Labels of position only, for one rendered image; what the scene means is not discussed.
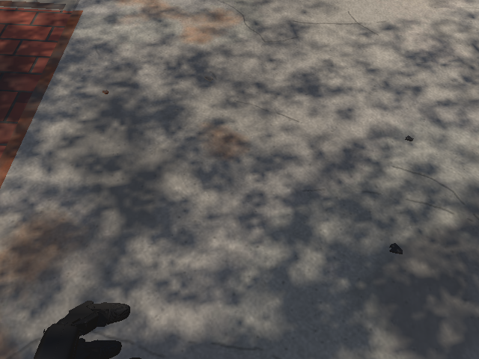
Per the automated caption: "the left robot hand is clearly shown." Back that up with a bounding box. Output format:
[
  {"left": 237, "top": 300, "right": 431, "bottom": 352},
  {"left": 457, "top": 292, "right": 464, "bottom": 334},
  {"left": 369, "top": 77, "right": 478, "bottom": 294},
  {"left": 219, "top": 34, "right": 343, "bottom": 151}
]
[{"left": 34, "top": 301, "right": 141, "bottom": 359}]

